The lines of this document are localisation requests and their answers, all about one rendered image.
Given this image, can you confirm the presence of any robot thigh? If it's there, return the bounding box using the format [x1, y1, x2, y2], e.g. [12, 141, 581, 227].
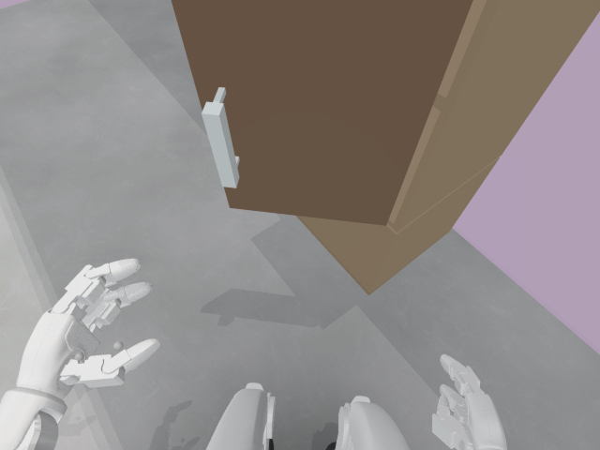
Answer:
[338, 401, 412, 450]
[206, 388, 276, 450]

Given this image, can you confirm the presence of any cupboard door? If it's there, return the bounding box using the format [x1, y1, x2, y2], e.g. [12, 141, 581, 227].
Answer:
[172, 0, 473, 226]

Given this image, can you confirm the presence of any right robot hand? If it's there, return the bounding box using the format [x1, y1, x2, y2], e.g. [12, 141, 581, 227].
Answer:
[432, 354, 507, 450]

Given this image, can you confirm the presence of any robot left thigh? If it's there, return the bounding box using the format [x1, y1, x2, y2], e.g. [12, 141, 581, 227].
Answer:
[206, 388, 276, 450]

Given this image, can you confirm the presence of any left robot hand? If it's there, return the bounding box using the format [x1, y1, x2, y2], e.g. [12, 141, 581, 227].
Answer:
[16, 259, 160, 399]

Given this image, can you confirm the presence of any left robot forearm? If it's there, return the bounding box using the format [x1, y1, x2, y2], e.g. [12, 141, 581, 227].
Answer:
[0, 388, 68, 450]

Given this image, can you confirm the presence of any robot right thigh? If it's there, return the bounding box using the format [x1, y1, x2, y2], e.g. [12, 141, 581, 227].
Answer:
[338, 401, 412, 450]

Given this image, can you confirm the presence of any handle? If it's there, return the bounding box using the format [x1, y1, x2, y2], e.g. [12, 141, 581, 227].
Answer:
[202, 87, 240, 188]

